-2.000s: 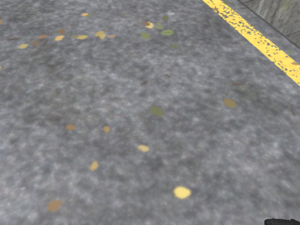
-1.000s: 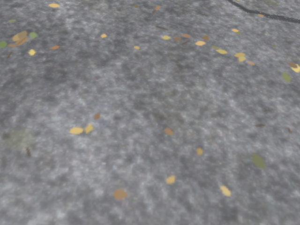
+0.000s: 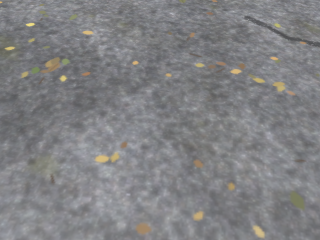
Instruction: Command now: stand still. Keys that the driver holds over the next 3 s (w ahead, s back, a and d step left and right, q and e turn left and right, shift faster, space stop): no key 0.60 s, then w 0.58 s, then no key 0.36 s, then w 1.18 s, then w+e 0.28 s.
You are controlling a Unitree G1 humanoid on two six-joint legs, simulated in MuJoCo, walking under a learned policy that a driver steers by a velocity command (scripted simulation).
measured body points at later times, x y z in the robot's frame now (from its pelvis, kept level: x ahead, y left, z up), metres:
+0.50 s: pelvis +0.00 -0.01 +0.00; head +0.00 -0.02 +0.45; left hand +0.06 +0.24 -0.14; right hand +0.04 -0.27 -0.15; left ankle +0.00 +0.12 -0.74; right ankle -0.01 -0.12 -0.74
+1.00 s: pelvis +0.07 +0.04 +0.00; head +0.08 +0.06 +0.45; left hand +0.11 +0.31 -0.15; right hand +0.09 -0.23 -0.13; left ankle +0.06 +0.13 -0.74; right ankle +0.00 -0.10 -0.67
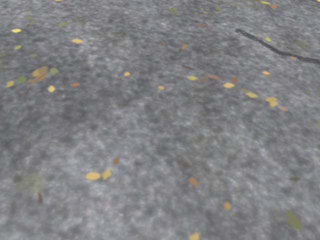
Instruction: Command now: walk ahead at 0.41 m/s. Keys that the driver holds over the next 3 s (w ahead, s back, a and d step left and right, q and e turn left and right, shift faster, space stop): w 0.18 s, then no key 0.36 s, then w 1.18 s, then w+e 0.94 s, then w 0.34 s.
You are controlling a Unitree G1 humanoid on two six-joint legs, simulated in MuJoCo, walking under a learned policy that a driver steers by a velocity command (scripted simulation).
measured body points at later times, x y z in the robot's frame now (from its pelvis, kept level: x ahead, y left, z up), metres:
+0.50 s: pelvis +0.22 -0.03 -0.01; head +0.26 -0.04 +0.44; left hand +0.38 +0.21 -0.13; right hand +0.22 -0.30 -0.16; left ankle +0.10 +0.10 -0.65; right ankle +0.33 -0.12 -0.74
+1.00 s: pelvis +0.35 +0.00 +0.02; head +0.36 +0.03 +0.46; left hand +0.50 +0.26 -0.11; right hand +0.31 -0.27 -0.11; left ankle +0.30 +0.10 -0.74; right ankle +0.43 -0.16 -0.67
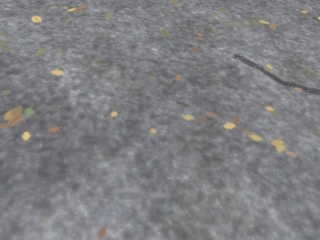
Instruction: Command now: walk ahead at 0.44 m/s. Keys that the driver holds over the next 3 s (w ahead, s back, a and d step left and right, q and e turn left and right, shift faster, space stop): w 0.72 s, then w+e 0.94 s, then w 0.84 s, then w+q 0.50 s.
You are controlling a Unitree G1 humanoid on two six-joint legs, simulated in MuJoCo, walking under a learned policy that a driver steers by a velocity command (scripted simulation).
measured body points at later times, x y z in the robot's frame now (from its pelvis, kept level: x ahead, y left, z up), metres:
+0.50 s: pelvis +0.26 -0.08 -0.01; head +0.28 -0.08 +0.44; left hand +0.31 +0.18 -0.14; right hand +0.36 -0.35 -0.14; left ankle +0.29 +0.08 -0.67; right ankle +0.26 -0.16 -0.75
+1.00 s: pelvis +0.55 -0.02 -0.01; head +0.57 -0.01 +0.44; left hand +0.63 +0.25 -0.15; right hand +0.61 -0.29 -0.13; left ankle +0.59 +0.07 -0.75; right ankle +0.51 -0.17 -0.66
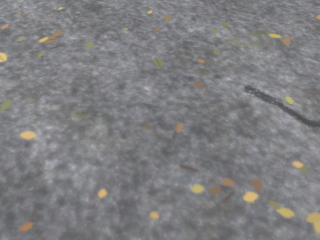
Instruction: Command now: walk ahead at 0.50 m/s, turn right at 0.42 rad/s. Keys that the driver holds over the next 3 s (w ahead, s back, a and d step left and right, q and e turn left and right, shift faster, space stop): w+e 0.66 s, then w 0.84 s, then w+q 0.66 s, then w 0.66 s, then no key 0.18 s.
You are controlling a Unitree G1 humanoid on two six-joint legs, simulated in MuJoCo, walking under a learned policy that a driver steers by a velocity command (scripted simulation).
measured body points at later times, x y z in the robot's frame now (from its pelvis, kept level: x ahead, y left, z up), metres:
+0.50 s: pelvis +0.27 -0.09 -0.01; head +0.30 -0.11 +0.44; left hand +0.45 +0.15 -0.13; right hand +0.30 -0.38 -0.13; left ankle +0.21 +0.10 -0.64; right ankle +0.30 -0.16 -0.74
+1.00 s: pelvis +0.57 -0.14 -0.01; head +0.59 -0.15 +0.44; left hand +0.75 +0.08 -0.14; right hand +0.58 -0.44 -0.11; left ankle +0.67 -0.09 -0.74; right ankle +0.41 -0.20 -0.65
